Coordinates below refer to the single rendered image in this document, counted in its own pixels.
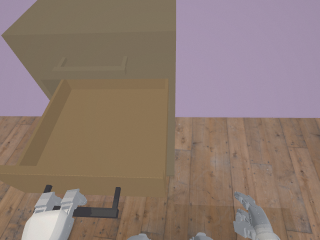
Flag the right robot hand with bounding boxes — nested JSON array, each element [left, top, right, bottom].
[[233, 191, 273, 240]]

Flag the cabinet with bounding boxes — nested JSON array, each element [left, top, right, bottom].
[[1, 0, 176, 177]]

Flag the left robot hand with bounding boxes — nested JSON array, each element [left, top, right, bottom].
[[21, 188, 87, 240]]

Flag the right robot shin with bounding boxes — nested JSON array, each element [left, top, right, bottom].
[[196, 232, 206, 236]]

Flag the handle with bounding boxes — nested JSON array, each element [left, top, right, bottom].
[[52, 66, 127, 77], [33, 185, 121, 219]]

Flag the drawer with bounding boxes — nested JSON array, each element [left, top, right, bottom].
[[0, 78, 169, 198]]

